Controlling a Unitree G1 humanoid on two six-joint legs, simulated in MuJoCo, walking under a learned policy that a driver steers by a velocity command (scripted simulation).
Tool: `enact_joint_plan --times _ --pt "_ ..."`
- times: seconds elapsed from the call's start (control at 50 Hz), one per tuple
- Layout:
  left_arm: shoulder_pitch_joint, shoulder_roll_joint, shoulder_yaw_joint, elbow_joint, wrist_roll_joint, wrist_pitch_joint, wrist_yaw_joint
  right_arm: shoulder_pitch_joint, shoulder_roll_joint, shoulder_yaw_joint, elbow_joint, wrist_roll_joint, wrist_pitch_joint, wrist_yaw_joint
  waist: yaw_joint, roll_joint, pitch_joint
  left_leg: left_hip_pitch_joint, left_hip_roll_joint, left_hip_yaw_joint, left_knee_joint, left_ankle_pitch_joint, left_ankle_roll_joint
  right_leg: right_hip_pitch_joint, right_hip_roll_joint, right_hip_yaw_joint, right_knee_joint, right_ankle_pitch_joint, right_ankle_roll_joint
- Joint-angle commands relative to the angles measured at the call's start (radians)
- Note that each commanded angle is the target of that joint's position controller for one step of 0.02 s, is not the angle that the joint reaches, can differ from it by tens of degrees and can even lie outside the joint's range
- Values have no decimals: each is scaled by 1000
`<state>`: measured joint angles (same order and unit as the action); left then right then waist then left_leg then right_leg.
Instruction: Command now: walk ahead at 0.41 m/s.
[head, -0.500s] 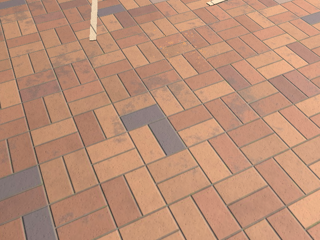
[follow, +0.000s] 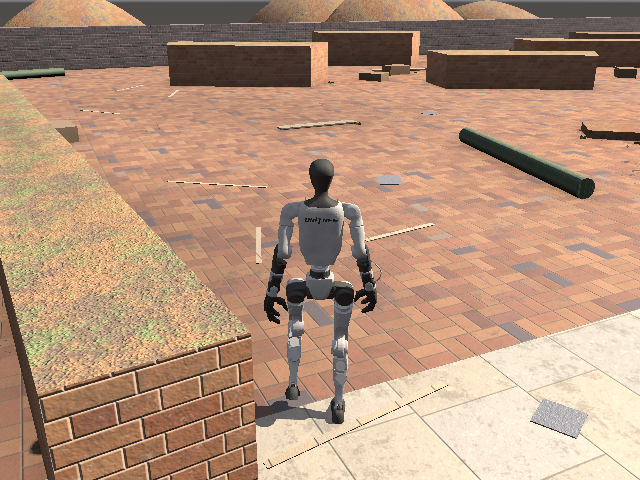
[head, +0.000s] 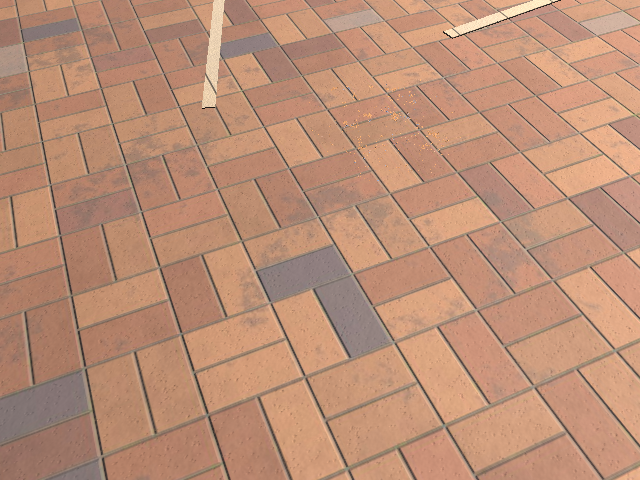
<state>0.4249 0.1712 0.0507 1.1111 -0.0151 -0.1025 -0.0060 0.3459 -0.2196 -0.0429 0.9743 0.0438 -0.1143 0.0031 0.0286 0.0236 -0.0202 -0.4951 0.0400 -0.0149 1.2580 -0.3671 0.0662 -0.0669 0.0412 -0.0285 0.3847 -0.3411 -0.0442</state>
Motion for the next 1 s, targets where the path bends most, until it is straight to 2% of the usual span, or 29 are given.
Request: enact_joint_plan --times 0.02,0.12,0.14,0.18,0.2,0.24,0.26,0.28,0.3,0.32,0.34,0.36,0.38,0.42,0.48,0.52,0.58,0.66,0.74,0.8,0.82,0.84,0.86,0.88,0.9,0.92,0.94,0.96,1.0 --pt "97 58 -13 -8 4 14 13 -96 -30 -13 -103 -7 -9 20 -1 -78 124 -413 88 -7 5 98 5 195 -267 238 -222 440 -143" --pt "59 150 -10 -51 6 14 52 -333 -1 7 -217 -21 5 31 3 -90 202 -153 37 68 -494 364 -49 -98 -204 97 -351 387 -130" --pt "85 172 -4 -46 0 10 54 -360 -14 4 -229 -18 9 31 6 -109 202 -109 20 74 -548 385 -44 -86 -221 97 -370 384 -132" --pt "113 178 4 -37 -13 7 54 -396 -49 -5 -246 -10 12 35 -2 -114 211 -94 5 62 -641 400 -14 4 -251 84 -351 431 -123" --pt "106 181 6 -41 -10 9 54 -399 -72 -13 -252 -9 9 40 -20 -111 197 -77 -8 62 -678 390 1 61 -264 76 -307 532 -112" --pt "88 205 17 -49 10 23 51 -286 -124 -41 -223 -6 8 42 -91 -153 80 67 -58 75 -672 345 38 166 -281 56 -122 890 -82" --pt "70 205 18 -53 18 37 48 -133 -161 -62 -176 -5 12 40 -169 -164 -13 236 -93 94 -659 311 64 157 -258 27 74 1031 -62" --pt "54 189 9 -67 21 42 44 26 -199 -80 -130 -4 20 34 -243 -143 -102 485 -48 45 -658 308 98 7 -221 9 325 949 -30" --pt "190 47 -27 -86 29 35 29 148 -301 -100 -101 -35 21 31 -178 121 -293 861 237 -402 -716 116 243 -343 -61 -4 764 418 18" --pt "224 8 -42 -70 2 1 16 143 -248 -80 -90 -40 16 41 -152 247 -422 911 368 -833 -972 -33 315 -476 40 156 988 -190 11" --pt "97 114 -13 -115 -32 -21 14 35 -178 -57 -95 -34 4 45 -132 179 -227 758 322 -741 -1015 -67 238 -576 -27 183 1067 -154 -14" --pt "-7 153 -5 -149 -45 -28 19 -68 -140 -43 -111 -31 -1 46 -108 86 -99 581 290 -557 -1023 9 194 -580 -82 150 1039 -65 -31" --pt "-49 153 1 -156 -35 -27 29 -141 -121 -35 -116 -37 -7 49 -71 -3 -32 417 252 -415 -1048 136 171 -529 -134 133 970 16 -33" --pt "-7 130 13 -141 -16 2 38 -180 -89 -25 -102 -51 -12 52 -10 32 3 261 180 -249 -1098 223 151 -410 -186 130 867 74 -34" --pt "-33 114 19 -154 -7 28 39 -124 -108 -26 -68 -48 -13 43 5 35 54 205 166 -183 -1165 221 187 -447 -205 102 767 100 -12" --pt "-139 136 26 -191 3 31 40 -84 -142 -32 -58 -48 -11 25 -14 16 90 243 177 -179 -1194 208 196 -560 -220 100 656 195 13" --pt "-251 137 31 -224 11 22 31 -29 -159 -36 -47 -45 1 5 -44 12 98 326 168 -140 -1198 247 176 -641 -208 88 466 349 37" --pt "-398 116 17 -263 2 5 11 43 -170 -37 -25 -34 11 -9 -89 19 107 372 146 -66 -1178 292 141 -597 -159 40 253 468 45" --pt "-489 121 7 -302 -8 -6 -13 106 -175 -43 4 -27 28 -12 -113 25 127 496 191 -62 -1118 329 136 -609 -137 36 153 410 29" --pt "-457 161 18 -314 -10 -19 -24 98 -190 -52 6 -22 42 -15 -69 49 101 557 225 -97 -1025 475 114 -517 -107 32 99 298 -7" --pt "-380 189 32 -297 -9 -24 -22 72 -198 -53 -2 -22 47 -15 -18 65 55 550 208 -90 -936 637 100 -397 -75 9 81 272 -24" --pt "-213 239 59 -247 -8 -27 -15 54 -178 -45 -12 -27 50 -13 61 55 -49 493 150 -55 -749 736 73 -167 -57 -4 74 281 -52" --pt "-14 323 82 -211 11 -28 -4 47 -136 -24 -45 -42 48 -11 129 -31 -219 283 80 -8 -434 522 32 164 -238 184 109 261 -119" --pt "64 396 98 -180 18 -21 -9 187 17 16 -50 -33 28 -3 60 -315 -362 -116 -100 5 -86 -134 -33 507 -482 648 5 97 -267" --pt "49 280 67 -187 17 -22 -9 132 -102 -11 -37 -2 11 -4 95 -228 -346 -209 -60 -137 45 -205 -21 463 -463 716 -74 -2 -240" --pt "-45 227 49 -206 14 -25 -5 40 -164 -29 -68 16 3 -6 82 -186 -196 -270 -9 -124 68 -120 -6 336 -434 544 -85 47 -183" --pt "-133 196 37 -222 16 -25 -6 -7 -161 -31 -78 11 4 -14 51 -112 -122 -236 43 -101 36 -27 -7 193 -399 418 -111 137 -155" --pt "-186 166 29 -224 18 -26 -8 -30 -148 -38 -79 -3 12 -19 27 -94 -57 -198 71 -98 -20 34 -10 76 -360 318 -151 190 -137" --pt "-214 142 24 -210 30 -30 -9 10 -102 -43 -74 -4 41 -15 -21 -128 -14 -105 102 -99 -71 93 -10 -43 -317 190 -211 233 -121"
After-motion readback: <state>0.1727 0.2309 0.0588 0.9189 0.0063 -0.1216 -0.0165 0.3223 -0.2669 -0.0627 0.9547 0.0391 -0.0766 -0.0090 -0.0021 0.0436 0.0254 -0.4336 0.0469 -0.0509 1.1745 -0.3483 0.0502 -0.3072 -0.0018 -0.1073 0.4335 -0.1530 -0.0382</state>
